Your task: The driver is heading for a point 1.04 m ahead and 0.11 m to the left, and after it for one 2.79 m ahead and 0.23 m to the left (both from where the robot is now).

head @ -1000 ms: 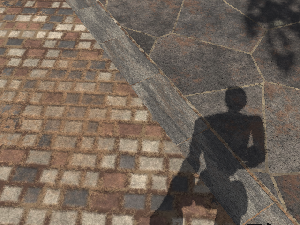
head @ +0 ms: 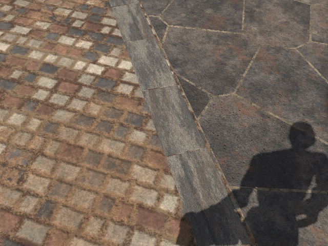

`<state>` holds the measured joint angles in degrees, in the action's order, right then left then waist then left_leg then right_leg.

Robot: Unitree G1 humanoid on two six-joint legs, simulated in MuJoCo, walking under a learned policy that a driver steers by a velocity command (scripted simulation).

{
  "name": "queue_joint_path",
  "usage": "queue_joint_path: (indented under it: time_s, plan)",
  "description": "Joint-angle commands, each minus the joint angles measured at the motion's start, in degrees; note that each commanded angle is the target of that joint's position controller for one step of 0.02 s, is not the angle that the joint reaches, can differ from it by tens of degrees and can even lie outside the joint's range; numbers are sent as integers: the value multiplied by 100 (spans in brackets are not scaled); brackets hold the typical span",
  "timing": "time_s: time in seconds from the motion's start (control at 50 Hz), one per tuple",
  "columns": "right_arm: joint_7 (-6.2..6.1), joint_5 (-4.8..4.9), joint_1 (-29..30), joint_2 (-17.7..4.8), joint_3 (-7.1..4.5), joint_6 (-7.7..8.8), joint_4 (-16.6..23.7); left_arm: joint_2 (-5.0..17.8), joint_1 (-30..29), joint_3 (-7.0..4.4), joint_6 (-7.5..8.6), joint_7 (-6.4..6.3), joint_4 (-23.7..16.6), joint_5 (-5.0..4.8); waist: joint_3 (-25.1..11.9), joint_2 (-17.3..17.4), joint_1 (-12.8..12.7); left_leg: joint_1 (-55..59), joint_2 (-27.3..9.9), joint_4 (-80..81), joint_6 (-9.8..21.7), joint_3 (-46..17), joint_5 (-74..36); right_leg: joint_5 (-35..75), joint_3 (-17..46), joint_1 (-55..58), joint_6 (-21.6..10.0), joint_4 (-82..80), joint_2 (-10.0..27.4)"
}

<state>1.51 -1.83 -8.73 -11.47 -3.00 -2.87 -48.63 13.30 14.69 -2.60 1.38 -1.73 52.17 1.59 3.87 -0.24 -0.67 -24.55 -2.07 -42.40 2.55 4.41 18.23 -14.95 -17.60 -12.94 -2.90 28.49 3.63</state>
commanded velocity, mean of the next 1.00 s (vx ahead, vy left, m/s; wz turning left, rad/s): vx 0.36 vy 0.00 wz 0.39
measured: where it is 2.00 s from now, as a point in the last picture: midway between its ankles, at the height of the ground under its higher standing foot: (120, 162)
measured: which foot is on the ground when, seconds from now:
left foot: up 0.00-0.04, down 0.06-0.56, up 0.58-1.00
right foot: down 0.00-0.06, up 0.08-0.54, down 0.56-1.00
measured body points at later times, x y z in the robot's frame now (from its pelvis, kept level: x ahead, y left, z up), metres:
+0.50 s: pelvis +0.09 +0.01 +0.01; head +0.10 +0.02 +0.46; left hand +0.18 +0.31 -0.09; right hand +0.18 -0.25 -0.12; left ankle +0.03 +0.09 -0.73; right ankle +0.18 -0.10 -0.71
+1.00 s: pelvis +0.29 +0.08 +0.00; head +0.33 +0.10 +0.44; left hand +0.13 +0.28 -0.14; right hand +0.59 -0.03 -0.09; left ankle +0.37 +0.21 -0.72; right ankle +0.19 -0.08 -0.73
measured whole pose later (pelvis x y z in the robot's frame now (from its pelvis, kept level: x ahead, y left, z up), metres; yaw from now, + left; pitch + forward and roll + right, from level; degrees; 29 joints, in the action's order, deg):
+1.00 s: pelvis +0.29 +0.08 +0.00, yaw +22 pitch +2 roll -1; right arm 2.7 -2.1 0.0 -13.0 -0.8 2.5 -42.0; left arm 12.0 28.3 -2.1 4.6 0.5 54.9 0.7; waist 2.3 1.2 -5.2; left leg -29.1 -0.3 -31.7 4.0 3.3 7.7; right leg -21.3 -1.1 4.5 -0.6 14.9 -1.0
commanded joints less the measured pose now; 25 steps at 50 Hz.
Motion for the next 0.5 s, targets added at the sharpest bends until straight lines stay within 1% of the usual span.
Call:
queue_joint_path:
  time_s: [0.02, 0.04, 0.06, 0.08, 0.1, 0.12, 0.14, 0.16, 0.18, 0.2, 0.22, 0.24, 0.28, 0.32, 0.42, 0.46, 0.48, 0.5]
  plan:
    - [-10, 25, -220, -407, -104, 103, 416, 1005, 180, -277, -104, -36, -239, -1, -487, -495, 55, 619, 102, 870, 143, 118, 144, 1359, 1006, 253, -623, -324, 1699]
    - [-39, 22, -419, -499, -132, 190, 373, 974, 373, -297, -158, -31, -177, 37, -600, -111, 127, 1114, 113, 1519, 223, -113, -382, 923, 852, 76, -334, 243, 1515]
    - [-113, -35, -684, -1050, -264, 290, 355, 714, 603, -252, -213, 12, -254, 51, -729, 1211, 132, 1687, -858, 2360, 454, -1539, -1551, -208, 381, -578, 65, 1731, 930]
    - [-174, 44, -947, -1762, -460, 268, 370, 369, 111, -142, -252, -28, -723, -71, -593, 2206, 349, 1980, -2084, 2554, 1547, -3439, -3388, -2430, 612, -2122, 424, 2792, -278]
    - [-200, 119, -1391, -1545, -469, 234, 218, 632, -194, -169, -319, -24, -720, 22, -801, 1001, 530, 2181, -1923, 2518, 1809, -3128, -2617, -2303, 1443, -2291, 469, 3510, -96]
    - [-223, 119, -1182, -1290, -392, 193, 212, 615, -284, -188, -314, 42, -742, -15, -615, 772, 379, 1971, -1577, 2664, 1667, -2832, -1161, -1798, 1657, -2440, 453, 3529, -17]
    - [-226, 102, -788, -1089, -331, 137, 300, 633, -380, -200, -245, 99, -737, -47, -368, 583, 226, 1715, -1203, 2973, 1384, -2606, 283, -1202, 1797, -2448, 417, 3199, 92]
    - [-238, 155, -502, -972, -292, 129, 420, 749, -481, -241, -189, 148, -772, 36, -256, 742, 161, 1659, -985, 3188, 1222, -2553, 891, -820, 1790, -2460, 401, 3006, 85]
    - [-226, 145, -394, -861, -256, 163, 482, 760, -396, -249, -168, 195, -709, 106, -292, 787, 121, 1690, -823, 3272, 1190, -2462, 764, -516, 1752, -2373, 404, 3008, 27]
    - [-196, 142, -478, -875, -255, 224, 480, 723, -372, -250, -162, 228, -691, 115, -375, 612, 110, 1767, -783, 3287, 1193, -2445, 568, -338, 1769, -2332, 413, 2976, -16]
    - [-168, 138, -585, -947, -276, 296, 453, 654, -377, -238, -152, 245, -690, 100, -425, 432, 105, 1851, -759, 3284, 1202, -2431, 390, -223, 1792, -2325, 432, 2858, -32]
    - [-149, 135, -702, -1021, -298, 362, 418, 596, -432, -224, -143, 250, -713, 87, -437, 347, 120, 1918, -745, 3284, 1215, -2444, 303, -152, 1811, -2340, 462, 2698, -47]
    - [-134, 119, -891, -1110, -325, 435, 368, 564, -592, -209, -127, 241, -781, 68, -389, 434, 190, 1963, -716, 3319, 1247, -2522, 397, -87, 1841, -2380, 529, 2332, -78]
    - [-124, 103, -1044, -1156, -339, 457, 339, 584, -790, -203, -109, 236, -868, 47, -316, 576, 281, 1925, -719, 3366, 1283, -2654, 591, -38, 1864, -2384, 581, 1966, -105]
    - [-94, 67, -1261, -1301, -397, 494, 329, 571, -1231, -150, -6, 245, -1119, -3, -264, 584, 446, 1673, -693, 3166, 1330, -2917, 690, -58, 1900, -2016, 581, 1173, -217]
    - [-72, 49, -1231, -1339, -418, 510, 372, 603, -1285, -136, 47, 240, -1216, -29, -262, 622, 440, 1479, -660, 3000, 1310, -3061, 749, -209, 1908, -1695, 515, 907, -292]
    - [-61, 43, -1159, -1349, -427, 518, 411, 614, -1222, -129, 78, 231, -1245, -48, -265, 640, 384, 1296, -628, 2908, 1268, -3128, 753, -257, 1915, -1399, 467, 733, -338]
    - [-54, 42, -1020, -1331, -421, 528, 453, 598, -990, -118, 113, 217, -1210, -69, -287, 650, 244, 1038, -577, 2800, 1176, -3092, 713, -234, 1881, -919, 401, 461, -372]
